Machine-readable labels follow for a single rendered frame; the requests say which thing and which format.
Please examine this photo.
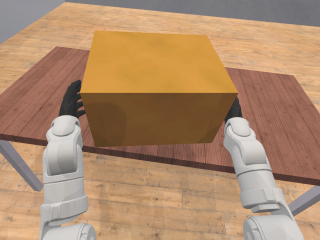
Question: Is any robot left hand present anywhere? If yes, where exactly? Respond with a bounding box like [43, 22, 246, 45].
[58, 79, 86, 119]

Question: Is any left robot forearm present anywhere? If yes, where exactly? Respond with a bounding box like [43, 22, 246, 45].
[38, 115, 88, 240]

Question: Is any robot left upper arm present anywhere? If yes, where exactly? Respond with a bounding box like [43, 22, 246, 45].
[42, 223, 97, 240]

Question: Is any carton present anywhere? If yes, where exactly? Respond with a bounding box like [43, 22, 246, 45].
[80, 30, 238, 148]

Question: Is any robot right hand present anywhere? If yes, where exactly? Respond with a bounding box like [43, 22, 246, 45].
[224, 96, 243, 124]

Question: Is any table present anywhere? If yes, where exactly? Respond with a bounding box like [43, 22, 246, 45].
[0, 46, 320, 216]

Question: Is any robot right upper arm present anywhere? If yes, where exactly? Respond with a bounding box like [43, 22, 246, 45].
[243, 214, 303, 240]

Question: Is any right robot forearm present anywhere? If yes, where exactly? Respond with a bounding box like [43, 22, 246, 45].
[223, 117, 305, 240]

